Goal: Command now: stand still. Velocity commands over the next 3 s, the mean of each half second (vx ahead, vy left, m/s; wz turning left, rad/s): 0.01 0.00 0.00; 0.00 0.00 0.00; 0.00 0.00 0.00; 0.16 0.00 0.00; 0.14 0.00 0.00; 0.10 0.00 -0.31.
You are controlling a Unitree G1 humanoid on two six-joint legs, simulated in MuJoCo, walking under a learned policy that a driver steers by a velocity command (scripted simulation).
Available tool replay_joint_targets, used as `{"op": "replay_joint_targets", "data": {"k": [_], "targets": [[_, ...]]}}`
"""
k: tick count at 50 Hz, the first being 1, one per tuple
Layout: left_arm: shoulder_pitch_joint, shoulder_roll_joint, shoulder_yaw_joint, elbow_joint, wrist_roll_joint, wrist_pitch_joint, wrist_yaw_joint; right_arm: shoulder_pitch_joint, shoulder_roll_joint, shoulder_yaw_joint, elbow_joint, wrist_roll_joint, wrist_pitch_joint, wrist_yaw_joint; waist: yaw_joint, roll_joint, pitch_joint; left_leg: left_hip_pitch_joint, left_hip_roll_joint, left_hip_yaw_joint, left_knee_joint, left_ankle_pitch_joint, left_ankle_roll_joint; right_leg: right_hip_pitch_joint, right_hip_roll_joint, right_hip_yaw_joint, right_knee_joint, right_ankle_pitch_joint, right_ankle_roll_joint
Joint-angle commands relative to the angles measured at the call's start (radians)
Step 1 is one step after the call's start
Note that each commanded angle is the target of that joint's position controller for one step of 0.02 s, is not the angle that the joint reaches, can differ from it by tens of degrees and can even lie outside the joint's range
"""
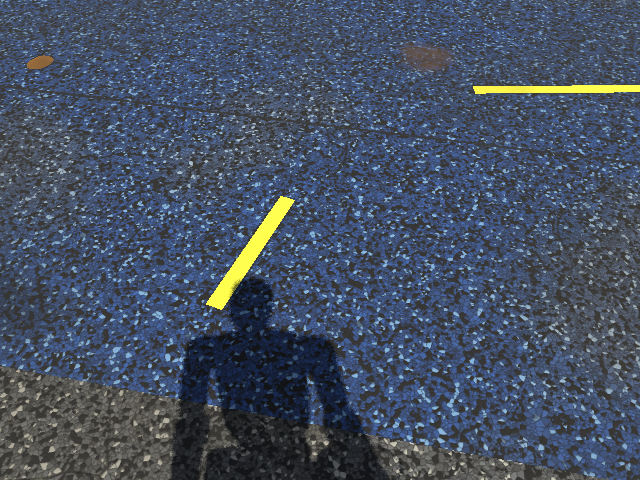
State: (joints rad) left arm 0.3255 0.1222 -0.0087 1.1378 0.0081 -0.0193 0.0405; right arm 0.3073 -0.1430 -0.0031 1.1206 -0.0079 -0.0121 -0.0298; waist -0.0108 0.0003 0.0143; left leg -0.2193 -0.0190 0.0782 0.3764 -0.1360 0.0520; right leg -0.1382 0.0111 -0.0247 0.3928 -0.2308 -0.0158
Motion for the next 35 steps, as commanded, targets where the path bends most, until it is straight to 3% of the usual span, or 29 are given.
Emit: {"op": "replay_joint_targets", "data": {"k": [1,35], "targets": [[0.072,0.071,0.008,-0.005,0.0,-0.004,0.003,0.057,-0.065,-0.007,-0.006,0.0,-0.005,-0.004,0.0,-0.001,0.061,0.036,0.113,-0.139,-0.075,-0.042,-0.001,-0.099,-0.105,0.108,-0.097,0.014,-0.036],[0.117,0.047,0.0,0.02,0.0,-0.002,0.008,0.091,-0.037,-0.002,0.039,0.0,-0.004,-0.011,0.002,-0.003,0.079,0.05,0.116,-0.14,-0.058,0.014,0.001,-0.069,-0.101,0.099,-0.087,0.061,-0.035]]}}
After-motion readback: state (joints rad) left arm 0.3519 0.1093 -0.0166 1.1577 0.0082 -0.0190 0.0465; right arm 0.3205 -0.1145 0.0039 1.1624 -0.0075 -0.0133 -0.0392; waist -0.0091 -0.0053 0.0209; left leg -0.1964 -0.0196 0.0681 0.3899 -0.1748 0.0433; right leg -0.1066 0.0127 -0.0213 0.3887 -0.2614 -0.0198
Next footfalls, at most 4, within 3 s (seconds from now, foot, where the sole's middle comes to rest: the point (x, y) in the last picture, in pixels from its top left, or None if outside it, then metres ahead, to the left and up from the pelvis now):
2.00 left None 0.23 0.13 -0.78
2.40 right None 0.34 -0.05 -0.78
3.00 right None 0.36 -0.10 -0.78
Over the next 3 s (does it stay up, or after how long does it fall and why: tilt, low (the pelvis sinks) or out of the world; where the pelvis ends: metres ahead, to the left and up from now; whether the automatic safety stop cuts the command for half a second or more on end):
stays up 0.31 0.00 -0.03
